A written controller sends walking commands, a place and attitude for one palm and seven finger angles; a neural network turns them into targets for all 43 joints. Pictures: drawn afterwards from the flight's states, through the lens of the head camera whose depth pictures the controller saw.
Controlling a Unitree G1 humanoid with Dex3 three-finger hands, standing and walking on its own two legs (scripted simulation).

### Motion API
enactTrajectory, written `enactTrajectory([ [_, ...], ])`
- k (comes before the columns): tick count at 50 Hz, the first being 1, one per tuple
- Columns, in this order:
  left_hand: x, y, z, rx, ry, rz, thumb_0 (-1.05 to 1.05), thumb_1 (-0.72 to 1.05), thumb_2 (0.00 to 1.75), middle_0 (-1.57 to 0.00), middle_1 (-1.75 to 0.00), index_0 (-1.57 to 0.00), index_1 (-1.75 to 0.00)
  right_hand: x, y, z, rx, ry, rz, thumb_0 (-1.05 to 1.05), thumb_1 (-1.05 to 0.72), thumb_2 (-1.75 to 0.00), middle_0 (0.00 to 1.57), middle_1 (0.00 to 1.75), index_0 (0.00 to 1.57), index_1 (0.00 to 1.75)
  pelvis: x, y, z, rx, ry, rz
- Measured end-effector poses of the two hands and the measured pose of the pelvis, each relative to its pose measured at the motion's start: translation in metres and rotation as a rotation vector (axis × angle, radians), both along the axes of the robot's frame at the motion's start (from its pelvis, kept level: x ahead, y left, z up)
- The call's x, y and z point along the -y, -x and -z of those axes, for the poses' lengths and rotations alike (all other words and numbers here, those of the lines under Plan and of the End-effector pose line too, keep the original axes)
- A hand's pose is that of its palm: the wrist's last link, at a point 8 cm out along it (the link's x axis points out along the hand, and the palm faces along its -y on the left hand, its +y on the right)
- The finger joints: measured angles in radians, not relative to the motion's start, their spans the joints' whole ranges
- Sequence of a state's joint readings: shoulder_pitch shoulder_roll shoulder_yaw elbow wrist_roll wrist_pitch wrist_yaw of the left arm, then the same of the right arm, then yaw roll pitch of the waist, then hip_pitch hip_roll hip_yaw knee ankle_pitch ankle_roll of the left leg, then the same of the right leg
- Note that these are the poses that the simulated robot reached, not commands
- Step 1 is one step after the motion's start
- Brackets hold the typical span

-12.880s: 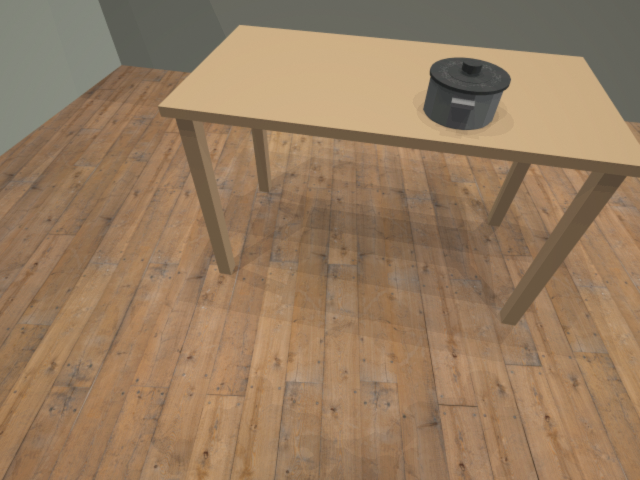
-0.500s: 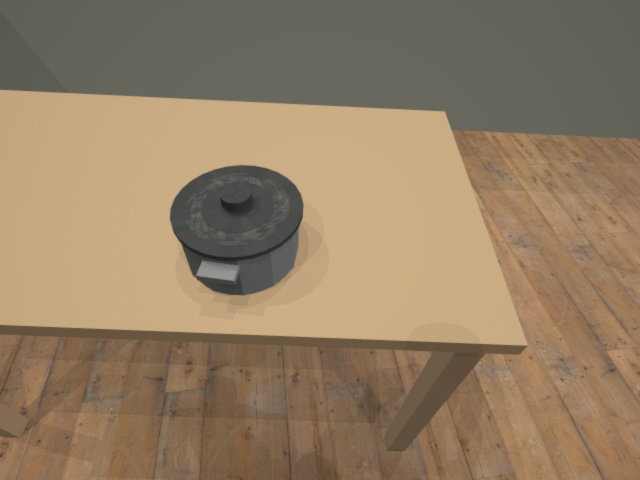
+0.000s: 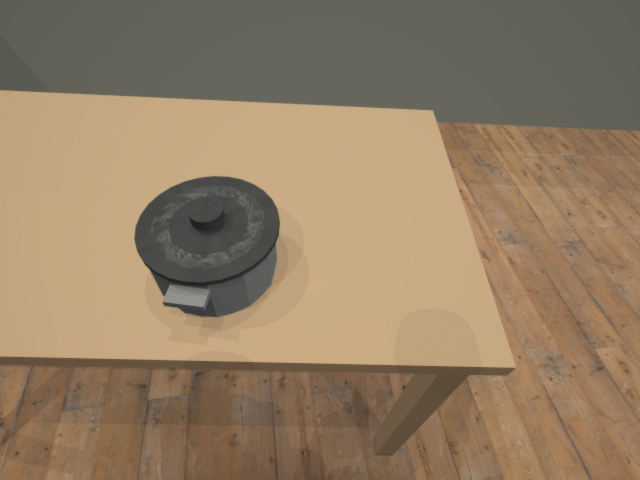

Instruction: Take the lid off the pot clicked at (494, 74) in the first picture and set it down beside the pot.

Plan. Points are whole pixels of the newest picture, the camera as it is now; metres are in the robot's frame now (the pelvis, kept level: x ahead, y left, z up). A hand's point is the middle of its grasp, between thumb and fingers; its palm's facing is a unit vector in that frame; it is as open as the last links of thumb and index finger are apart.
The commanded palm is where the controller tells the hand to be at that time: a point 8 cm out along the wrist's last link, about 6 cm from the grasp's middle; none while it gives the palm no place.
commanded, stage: come to a stop and stand still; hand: left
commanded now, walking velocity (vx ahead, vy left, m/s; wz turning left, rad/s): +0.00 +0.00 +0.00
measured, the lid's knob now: (206, 214) +0.42 +0.18 +0.09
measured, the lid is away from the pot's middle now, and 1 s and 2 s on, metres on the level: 0.00 0.00 0.00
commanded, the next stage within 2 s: look again from close up in 0.14 s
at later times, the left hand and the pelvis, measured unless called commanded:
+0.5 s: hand out of the picture +0.01 +0.18 -0.18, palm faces +0.04 -0.97 -0.23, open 7.4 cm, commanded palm none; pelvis +0.01 +0.00 -0.01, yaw +1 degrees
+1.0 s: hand out of the picture +0.02 +0.14 -0.18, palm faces +0.01 -0.98 -0.21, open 7.3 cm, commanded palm none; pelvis +0.02 -0.03 +0.00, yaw +1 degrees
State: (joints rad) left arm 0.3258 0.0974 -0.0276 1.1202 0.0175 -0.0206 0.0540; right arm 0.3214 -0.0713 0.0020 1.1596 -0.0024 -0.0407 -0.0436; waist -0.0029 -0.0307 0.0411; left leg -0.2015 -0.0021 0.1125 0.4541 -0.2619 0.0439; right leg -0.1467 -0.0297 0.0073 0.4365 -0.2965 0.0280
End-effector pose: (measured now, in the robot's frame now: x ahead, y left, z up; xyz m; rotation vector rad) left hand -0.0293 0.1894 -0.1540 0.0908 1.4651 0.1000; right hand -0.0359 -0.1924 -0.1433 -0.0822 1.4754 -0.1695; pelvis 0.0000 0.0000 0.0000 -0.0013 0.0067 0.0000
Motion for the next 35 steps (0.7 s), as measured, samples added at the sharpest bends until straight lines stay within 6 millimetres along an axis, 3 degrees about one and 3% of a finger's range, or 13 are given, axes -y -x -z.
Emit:
enactTrajectory([
  [14,-0.012,-0.012,-0.002,0.017,-0.039,0.002,0.0,0.91,0.9,-0.2,-0.3,-0.2,-0.3,0.012,-0.014,0.0,0.007,0.016,-0.03,0.01,-0.92,-0.9,0.2,0.3,0.2,0.3,0.001,-0.005,0.001,-0.012,0.011,-0.014],
  [25,-0.034,-0.03,-0.005,0.085,-0.109,-0.013,0.0,0.91,0.9,-0.2,-0.3,-0.2,-0.3,0.03,-0.053,0.014,0.122,0.033,-0.08,0.01,-0.93,-0.9,0.2,0.3,0.2,0.3,-0.001,-0.009,0.01,-0.001,0.002,-0.024],
  [35,-0.025,-0.047,-0.008,0.122,-0.108,0.012,0.0,0.91,0.9,-0.2,-0.3,-0.2,-0.3,0.046,-0.075,0.006,0.176,0.046,-0.097,0.01,-0.93,-0.9,0.2,0.3,0.2,0.3,0.012,-0.009,0.007,-0.004,-0.013,-0.013],
])
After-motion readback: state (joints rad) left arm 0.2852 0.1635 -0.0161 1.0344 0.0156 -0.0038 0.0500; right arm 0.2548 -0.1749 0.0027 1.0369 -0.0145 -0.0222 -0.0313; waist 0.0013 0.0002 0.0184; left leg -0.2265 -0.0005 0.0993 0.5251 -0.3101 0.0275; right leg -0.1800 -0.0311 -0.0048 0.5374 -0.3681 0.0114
